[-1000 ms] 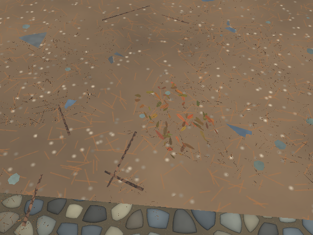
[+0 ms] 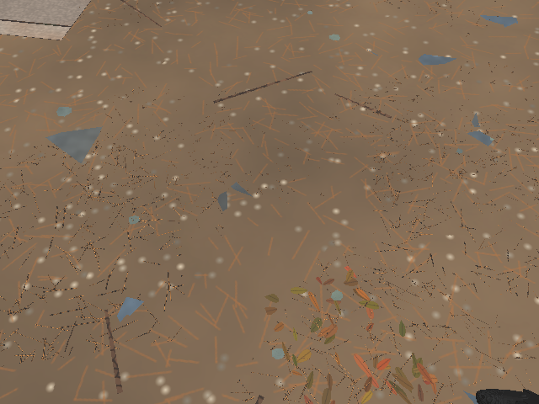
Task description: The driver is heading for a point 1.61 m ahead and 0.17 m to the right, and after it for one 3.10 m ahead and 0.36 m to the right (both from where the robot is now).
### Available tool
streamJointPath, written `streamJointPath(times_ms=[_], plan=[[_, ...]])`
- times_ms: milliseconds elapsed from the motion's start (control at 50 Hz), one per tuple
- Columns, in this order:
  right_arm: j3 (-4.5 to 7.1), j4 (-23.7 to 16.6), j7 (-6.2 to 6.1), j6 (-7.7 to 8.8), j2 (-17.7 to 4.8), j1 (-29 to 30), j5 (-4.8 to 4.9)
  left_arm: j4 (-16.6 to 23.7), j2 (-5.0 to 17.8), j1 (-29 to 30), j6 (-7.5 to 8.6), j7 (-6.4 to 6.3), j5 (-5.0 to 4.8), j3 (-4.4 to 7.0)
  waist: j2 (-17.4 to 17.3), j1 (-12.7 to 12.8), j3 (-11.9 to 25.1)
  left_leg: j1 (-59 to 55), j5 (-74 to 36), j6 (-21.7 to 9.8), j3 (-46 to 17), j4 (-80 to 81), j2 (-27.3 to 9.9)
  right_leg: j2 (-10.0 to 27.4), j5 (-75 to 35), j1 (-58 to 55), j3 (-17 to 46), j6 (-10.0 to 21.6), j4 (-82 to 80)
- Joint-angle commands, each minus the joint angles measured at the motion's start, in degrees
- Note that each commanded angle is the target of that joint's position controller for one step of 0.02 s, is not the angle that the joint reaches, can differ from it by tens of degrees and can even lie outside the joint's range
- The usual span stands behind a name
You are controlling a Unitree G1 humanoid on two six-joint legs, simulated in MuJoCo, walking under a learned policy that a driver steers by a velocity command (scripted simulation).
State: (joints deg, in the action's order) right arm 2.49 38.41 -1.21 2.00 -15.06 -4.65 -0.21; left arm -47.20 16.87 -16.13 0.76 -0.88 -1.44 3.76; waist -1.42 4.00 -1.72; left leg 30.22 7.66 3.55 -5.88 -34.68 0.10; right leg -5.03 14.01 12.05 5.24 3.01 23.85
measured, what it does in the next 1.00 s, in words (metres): steps on the spot, turning right: left foot, then right foot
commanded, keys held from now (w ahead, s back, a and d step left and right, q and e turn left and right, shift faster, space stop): e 0.26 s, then no key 0.74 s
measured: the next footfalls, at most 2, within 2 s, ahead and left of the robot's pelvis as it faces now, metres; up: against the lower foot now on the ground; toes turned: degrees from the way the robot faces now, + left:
left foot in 0.06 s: +0.16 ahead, +0.12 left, +0.00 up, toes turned -7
right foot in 0.44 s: +0.06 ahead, -0.13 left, +0.00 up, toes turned -14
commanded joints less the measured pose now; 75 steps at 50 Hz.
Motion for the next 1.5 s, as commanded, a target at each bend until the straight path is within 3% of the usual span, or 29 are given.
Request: streamJointPath(times_ms=[20,40,60,80,100,120,160,280,420,440,460,480,520,600,700,740,780,800,820,880,1160,1220,1320,1360,1400,1420,1440,1460,1500], plan=[[2.46,-3.08,0.28,1.45,-6.60,-2.62,0.13,4.59,9.06,3.34,-0.59,-0.92,-0.31,2.33,8.39,-4.28,6.12,-8.83,-1.76,-1.19,0.80,8.16,1.64,12.72,-22.51,-2.35,14.34,6.43,1.80],[2.79,-2.59,0.24,2.01,-7.29,-4.60,-0.22,5.29,8.05,4.28,-0.71,-1.00,-0.29,2.07,7.79,-5.56,6.63,-14.18,-8.62,-2.67,0.91,13.63,0.13,10.36,-18.61,-0.66,14.32,4.44,4.96],[3.56,-2.79,-0.37,2.23,-10.71,-7.09,-1.29,6.56,5.07,3.57,-0.49,-0.94,0.72,1.13,2.16,-5.29,10.89,-24.28,-21.75,-6.45,-5.59,12.63,-9.32,6.88,-8.90,4.73,11.52,1.63,13.56],[3.89,-3.89,-1.04,1.27,-12.82,-6.95,-2.12,6.26,1.76,-3.49,0.02,-0.64,1.83,0.33,-11.51,-1.94,13.57,-35.51,-44.39,-14.74,-17.06,9.07,-21.68,-1.02,22.66,17.43,4.24,-2.12,26.12],[3.78,-2.96,-0.70,0.38,-10.96,-9.51,-1.69,6.26,5.82,-5.89,0.08,-0.45,1.04,0.94,-15.06,-2.92,17.57,-35.88,-39.02,-20.83,-25.98,11.29,-27.47,0.46,28.39,22.28,1.75,-4.31,37.18],[3.01,-3.70,-0.60,0.14,-8.10,-7.95,-1.16,5.39,9.65,-4.15,-0.62,-0.61,0.38,2.27,-8.30,-3.60,14.35,-33.17,-30.90,-19.89,-21.46,12.04,-23.79,2.87,24.22,23.87,2.17,-5.81,43.68],[2.30,-4.20,-0.58,-0.42,-6.22,-2.87,-0.82,5.33,9.62,-1.03,-2.92,-1.25,0.09,2.95,-4.59,-2.93,9.09,-25.52,-20.23,-16.28,-11.12,13.73,-17.81,5.19,17.15,24.49,1.03,-7.91,46.56],[3.16,-2.60,-1.35,-1.36,-8.24,-1.40,-1.11,9.41,4.35,3.00,-4.03,-0.63,0.59,1.47,-7.87,-3.75,7.62,-19.28,-15.83,-17.08,-0.10,17.27,-15.24,7.05,9.31,16.74,-3.69,-8.66,33.24],[3.26,0.24,-0.31,-2.16,-9.80,-1.38,1.51,8.65,4.66,0.16,-3.61,1.19,1.41,1.32,-7.27,-1.87,7.97,-16.34,-8.12,-13.77,1.96,11.80,-15.01,4.16,-2.17,-0.75,-8.20,-2.71,4.37],[2.66,1.91,-0.08,-2.08,-7.94,-4.53,1.55,8.61,6.03,-0.24,-3.60,1.10,1.80,1.56,-4.28,-2.07,7.08,-12.22,-1.82,-9.53,4.16,8.49,-12.64,5.50,-7.32,-6.00,-5.05,-0.87,-1.36],[1.23,1.51,0.55,-1.86,-3.43,-6.58,-0.88,9.64,10.62,-0.28,-3.66,0.30,2.23,2.23,10.45,-4.69,8.39,-3.83,14.21,-3.09,10.64,-4.77,-6.76,18.81,-20.04,-12.33,11.66,3.11,-4.48],[1.59,-0.38,0.12,-1.74,-4.50,-3.72,-1.26,10.90,11.57,3.00,-3.19,0.41,3.30,1.93,17.12,-3.87,6.14,1.05,28.54,-0.42,8.50,-11.32,-2.44,27.55,-23.89,-4.39,18.51,13.29,-5.63],[3.20,0.71,-0.74,-2.56,-8.90,-1.70,0.29,10.21,8.24,5.74,-1.16,0.77,4.04,1.09,11.90,-2.96,3.98,-0.61,23.96,-0.40,3.78,-20.74,-3.71,21.92,-14.07,0.62,13.33,12.36,-7.43],[3.22,4.56,-1.31,-3.40,-6.53,-6.50,-0.10,8.89,3.99,10.07,-0.04,0.15,2.42,-0.42,9.49,-5.53,4.53,-4.50,15.48,1.39,3.14,-20.39,-3.73,16.62,-22.48,-0.27,5.63,8.48,-5.16],[2.00,4.94,-0.95,-2.83,-4.93,-4.26,0.62,6.21,4.76,8.35,-0.67,0.02,2.11,-0.10,9.15,-2.95,5.71,-11.10,15.09,1.54,4.68,-3.17,-3.18,16.95,-23.86,-4.63,7.16,9.67,-2.64],[1.81,6.40,-0.72,-2.64,-4.70,-6.65,0.57,5.22,4.08,9.41,-0.87,0.06,1.43,-0.42,8.22,-4.79,4.95,-16.71,6.09,0.49,5.44,8.84,-2.57,15.84,-20.29,-3.22,7.29,8.23,-1.87],[2.00,7.23,-0.67,-2.36,-7.74,-8.15,-0.79,3.86,2.95,7.05,-0.15,0.40,1.81,-0.80,3.77,-4.34,5.50,-25.58,-11.53,-1.68,1.08,13.18,-6.31,12.76,-12.40,1.07,5.99,3.53,-1.37],[2.80,7.76,-0.73,-2.47,-11.19,-7.98,-0.39,3.58,3.58,5.28,0.38,0.98,2.43,-0.42,-2.23,-1.61,5.09,-25.71,-13.17,-3.66,1.44,9.52,-7.41,9.06,-7.20,2.39,2.68,1.75,-1.29],[2.72,8.57,-0.24,-2.36,-9.26,-6.97,0.09,3.17,3.30,7.05,0.39,0.97,2.44,-0.49,-4.37,-2.70,4.65,-20.87,-4.35,-5.02,2.01,9.75,-6.05,6.69,-4.53,-0.41,-0.30,0.02,-0.97],[1.68,9.33,-0.08,-1.48,-5.79,-5.41,-0.63,2.33,2.98,10.52,-0.67,0.20,1.93,-0.37,-2.54,-3.93,2.20,-18.05,-0.93,-3.30,2.53,11.99,-4.71,6.86,-5.74,-1.16,-0.53,-0.13,0.37],[0.75,15.55,-1.13,-1.12,-4.95,-6.81,-0.26,-5.97,2.73,7.92,-0.85,-0.65,1.76,-0.14,1.73,-4.18,0.35,-18.34,2.24,-3.20,3.81,12.09,-3.01,6.60,-5.02,-1.00,-1.24,-1.06,-0.98],[0.99,16.51,-1.49,-1.39,-5.21,-7.85,0.54,-7.45,4.34,5.99,-1.11,-1.05,0.92,0.48,2.58,-3.75,-1.28,-14.45,24.35,-5.11,5.47,9.93,-0.76,5.57,21.15,2.16,-1.24,0.94,-1.19],[0.47,15.27,-0.47,1.89,-1.92,-6.25,1.45,-9.29,7.18,-0.12,1.78,-0.50,0.12,1.50,10.06,-2.29,-3.99,-5.89,19.13,-6.29,7.78,-1.71,0.31,17.55,32.78,-0.08,17.38,8.48,-10.34],[0.57,15.67,0.33,2.68,-1.91,-7.38,1.72,-8.54,7.17,2.03,2.23,-0.29,-0.02,1.51,10.64,-3.98,-4.25,-10.62,17.04,-8.13,6.97,-2.65,-0.62,20.03,31.02,4.29,20.77,10.02,-12.88],[0.69,18.52,0.61,3.11,-1.60,-14.25,1.79,-5.99,5.94,9.16,2.22,0.06,-0.52,0.95,8.80,-8.75,-4.61,-24.26,15.40,-10.31,6.80,8.57,-0.36,15.02,25.02,13.42,12.34,6.54,-8.86],[1.52,20.65,0.42,3.22,-4.47,-20.00,1.49,-4.40,3.39,12.51,2.52,0.20,-0.49,0.24,2.88,-10.83,-3.91,-31.27,16.29,-11.52,-0.66,13.48,-4.85,10.29,17.68,19.55,4.97,3.14,1.01],[2.97,22.40,0.53,3.41,-10.10,-25.42,1.40,-2.40,-0.15,14.26,3.47,0.18,-0.12,-0.57,-11.67,-11.06,-2.54,-37.49,18.99,-15.60,-18.10,21.44,-14.46,2.41,9.70,26.92,-6.84,-1.29,18.94],[2.82,22.05,0.90,3.68,-10.65,-25.65,0.39,-1.74,2.85,14.96,4.29,-0.07,0.24,0.11,-13.67,-11.14,-4.01,-38.89,5.38,-19.71,-28.13,22.96,-21.58,2.53,18.47,33.97,-5.29,-2.36,29.64],[1.37,20.29,0.82,4.08,-5.85,-20.72,-0.20,-4.91,3.23,8.41,4.42,0.52,-0.01,0.48,-6.02,-6.50,-1.95,-39.78,-20.95,-18.00,-17.43,17.71,-19.37,6.16,15.73,34.25,-2.72,-2.04,39.61]])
